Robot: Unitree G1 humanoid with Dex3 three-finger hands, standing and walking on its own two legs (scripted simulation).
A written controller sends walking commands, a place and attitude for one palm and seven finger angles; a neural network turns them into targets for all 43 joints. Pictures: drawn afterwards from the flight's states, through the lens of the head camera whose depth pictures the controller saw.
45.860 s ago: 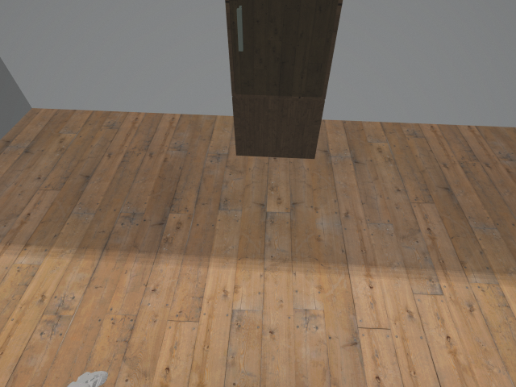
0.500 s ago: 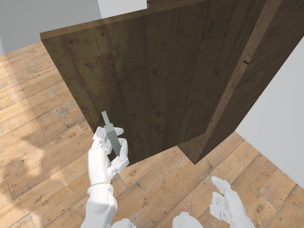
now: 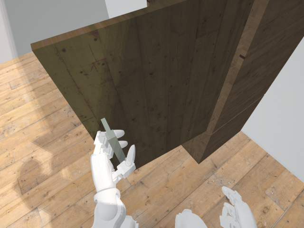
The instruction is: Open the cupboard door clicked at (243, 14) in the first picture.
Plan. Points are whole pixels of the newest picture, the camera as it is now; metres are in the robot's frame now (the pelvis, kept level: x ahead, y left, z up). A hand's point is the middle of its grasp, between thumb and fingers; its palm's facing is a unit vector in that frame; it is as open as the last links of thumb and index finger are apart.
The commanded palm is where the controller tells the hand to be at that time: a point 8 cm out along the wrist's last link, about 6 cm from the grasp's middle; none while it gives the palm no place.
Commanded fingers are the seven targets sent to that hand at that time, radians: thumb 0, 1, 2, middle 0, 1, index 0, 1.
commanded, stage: open thumb and fingers to let go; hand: left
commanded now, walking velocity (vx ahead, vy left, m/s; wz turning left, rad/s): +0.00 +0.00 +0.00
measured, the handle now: (115, 144) +0.32 +0.11 +0.05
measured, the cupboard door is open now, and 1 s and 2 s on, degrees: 83 84 83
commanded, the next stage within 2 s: slide the hand sideways off the handle in 0.56 s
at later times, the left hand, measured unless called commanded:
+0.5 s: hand (126, 160) +0.28 +0.08 +0.04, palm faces +0.22 -0.98 -0.01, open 14.7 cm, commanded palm +0.23 +0.13 +0.05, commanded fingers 0.00 -0.50 0.30 -0.16 -0.35 -0.16 -0.35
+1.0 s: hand (120, 175) +0.24 +0.08 +0.05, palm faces -0.21 -0.98 +0.03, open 16.2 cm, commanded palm +0.22 +0.14 +0.05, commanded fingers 0.00 -0.50 0.30 -0.15 -0.30 -0.15 -0.30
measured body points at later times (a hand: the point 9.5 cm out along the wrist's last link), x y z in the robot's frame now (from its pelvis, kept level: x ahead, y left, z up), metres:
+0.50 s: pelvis -0.01 +0.03 +0.00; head +0.05 +0.01 +0.45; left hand +0.26 +0.13 +0.05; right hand +0.17 -0.19 -0.10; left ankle -0.01 +0.16 -0.66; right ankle +0.04 -0.06 -0.66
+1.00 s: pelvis -0.01 +0.05 -0.01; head +0.06 +0.03 +0.44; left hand +0.24 +0.14 +0.05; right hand +0.17 -0.18 -0.09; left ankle -0.01 +0.16 -0.66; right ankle +0.04 -0.06 -0.66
